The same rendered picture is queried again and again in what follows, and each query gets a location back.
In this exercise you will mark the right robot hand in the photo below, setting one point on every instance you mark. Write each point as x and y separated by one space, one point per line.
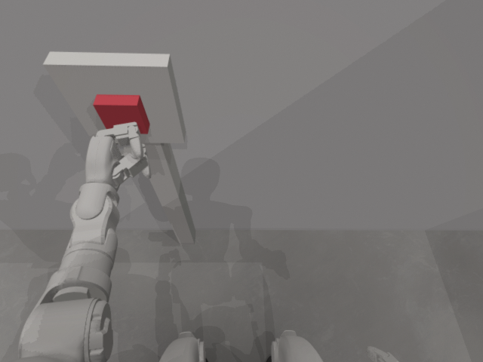
376 355

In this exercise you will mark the left robot shin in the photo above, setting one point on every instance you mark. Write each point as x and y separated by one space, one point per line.
186 334

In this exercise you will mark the left robot forearm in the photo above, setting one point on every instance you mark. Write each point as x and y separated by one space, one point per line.
86 266

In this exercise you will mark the panel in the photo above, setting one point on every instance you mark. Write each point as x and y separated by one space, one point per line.
80 76

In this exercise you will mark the robot left upper arm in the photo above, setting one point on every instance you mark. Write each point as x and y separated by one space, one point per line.
69 331

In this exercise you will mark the left robot thigh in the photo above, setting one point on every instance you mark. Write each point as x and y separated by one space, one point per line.
187 349

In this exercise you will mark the button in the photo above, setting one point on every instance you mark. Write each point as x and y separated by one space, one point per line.
121 109

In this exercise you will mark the left robot hand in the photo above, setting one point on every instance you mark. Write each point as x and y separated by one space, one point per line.
103 156

